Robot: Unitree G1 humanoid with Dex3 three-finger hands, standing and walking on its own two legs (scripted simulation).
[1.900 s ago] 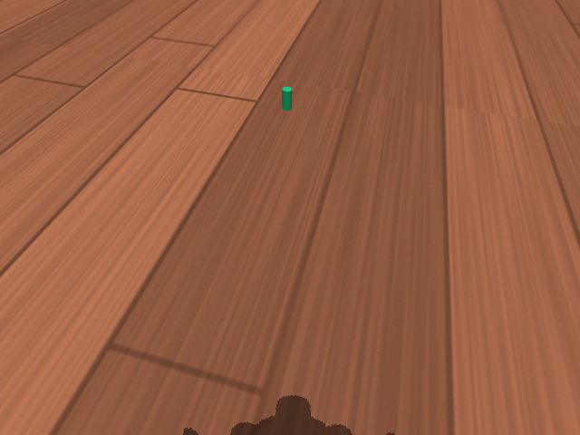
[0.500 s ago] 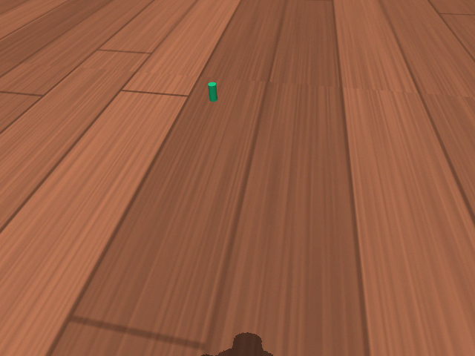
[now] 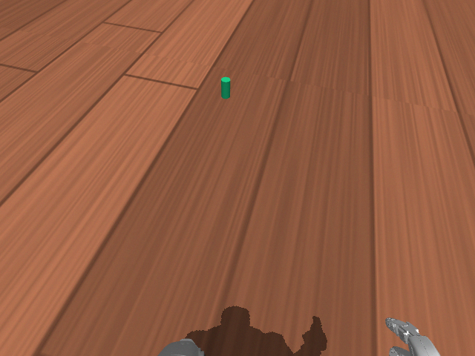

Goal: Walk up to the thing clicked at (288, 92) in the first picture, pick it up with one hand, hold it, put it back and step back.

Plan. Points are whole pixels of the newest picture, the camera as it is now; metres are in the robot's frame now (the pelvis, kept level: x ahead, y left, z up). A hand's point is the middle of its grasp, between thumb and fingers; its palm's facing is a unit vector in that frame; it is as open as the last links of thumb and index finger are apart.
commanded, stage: walk up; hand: left
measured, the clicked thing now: (225, 88) +1.74 +0.14 -0.69
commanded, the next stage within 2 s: none
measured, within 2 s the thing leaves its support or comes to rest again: neither
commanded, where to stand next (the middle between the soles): +1.35 -0.03 m, yaw -3 degrees
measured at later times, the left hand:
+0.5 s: hand (142, 239) +0.34 +0.22 -0.10, palm faces -0.01 -0.90 -0.43, open 7.4 cm
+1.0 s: hand (162, 150) +0.62 +0.23 -0.12, palm faces -0.09 -0.93 -0.34, open 7.4 cm
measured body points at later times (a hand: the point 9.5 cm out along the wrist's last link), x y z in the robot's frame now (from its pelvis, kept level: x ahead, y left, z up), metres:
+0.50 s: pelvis +0.29 -0.07 +0.02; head +0.30 -0.10 +0.47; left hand +0.34 +0.26 -0.07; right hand +0.38 -0.39 -0.11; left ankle +0.30 +0.07 -0.65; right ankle +0.31 -0.18 -0.72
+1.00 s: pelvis +0.55 -0.04 +0.02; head +0.56 -0.03 +0.47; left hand +0.63 +0.28 -0.10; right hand +0.63 -0.36 -0.08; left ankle +0.56 +0.07 -0.72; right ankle +0.64 -0.19 -0.68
